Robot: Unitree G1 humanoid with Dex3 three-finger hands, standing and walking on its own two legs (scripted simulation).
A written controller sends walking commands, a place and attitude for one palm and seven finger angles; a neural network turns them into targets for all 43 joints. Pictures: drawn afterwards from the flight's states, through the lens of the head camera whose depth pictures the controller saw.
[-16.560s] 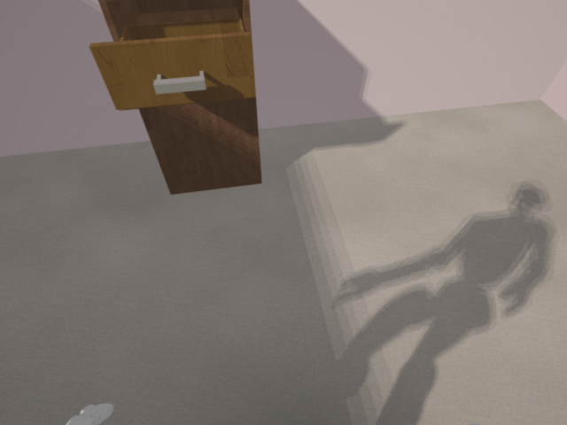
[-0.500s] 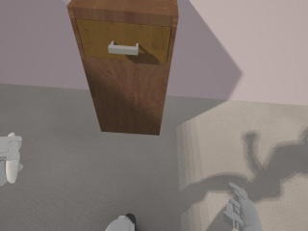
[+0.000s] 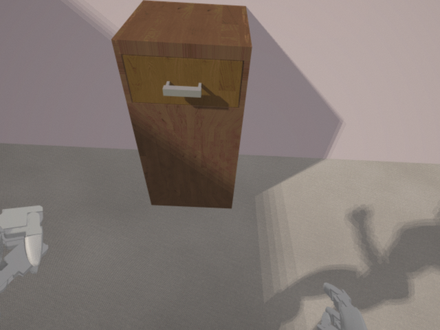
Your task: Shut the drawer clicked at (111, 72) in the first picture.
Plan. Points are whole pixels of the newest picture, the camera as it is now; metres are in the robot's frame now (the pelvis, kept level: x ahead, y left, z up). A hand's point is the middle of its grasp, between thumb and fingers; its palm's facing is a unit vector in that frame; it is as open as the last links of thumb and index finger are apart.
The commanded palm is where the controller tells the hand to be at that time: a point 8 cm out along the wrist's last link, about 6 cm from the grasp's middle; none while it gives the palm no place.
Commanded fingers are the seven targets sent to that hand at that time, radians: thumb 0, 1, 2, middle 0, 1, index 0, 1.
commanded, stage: stop stepping back and stand still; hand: left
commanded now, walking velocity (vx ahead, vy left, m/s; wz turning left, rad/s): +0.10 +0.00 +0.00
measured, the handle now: (183, 87) +0.87 +0.18 -0.01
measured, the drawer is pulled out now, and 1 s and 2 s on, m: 0.00 0.00 0.00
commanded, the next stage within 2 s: let the arm hang, fingers relaxed in 0.14 s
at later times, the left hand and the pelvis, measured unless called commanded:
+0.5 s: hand out of the picture +0.11 +0.18 -0.16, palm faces +0.03 -0.98 -0.20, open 3.0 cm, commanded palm none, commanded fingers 0.00 0.90 0.90 -0.84 -0.99 -0.84 -0.99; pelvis +0.02 +0.00 -0.01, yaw +3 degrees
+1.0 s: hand out of the picture -0.01 +0.16 -0.17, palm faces +0.06 -0.98 -0.20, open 6.9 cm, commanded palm none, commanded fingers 0.00 0.90 0.90 -0.20 -0.30 -0.20 -0.30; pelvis +0.03 -0.01 +0.00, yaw +2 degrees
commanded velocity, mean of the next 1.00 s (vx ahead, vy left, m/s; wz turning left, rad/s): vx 0.00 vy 0.00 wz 0.00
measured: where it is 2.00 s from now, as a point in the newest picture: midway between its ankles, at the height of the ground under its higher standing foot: outside the picture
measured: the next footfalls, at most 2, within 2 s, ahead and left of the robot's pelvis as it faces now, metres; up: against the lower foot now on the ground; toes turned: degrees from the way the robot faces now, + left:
none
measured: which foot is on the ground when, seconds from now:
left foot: down 0.00-1.00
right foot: down 0.00-1.00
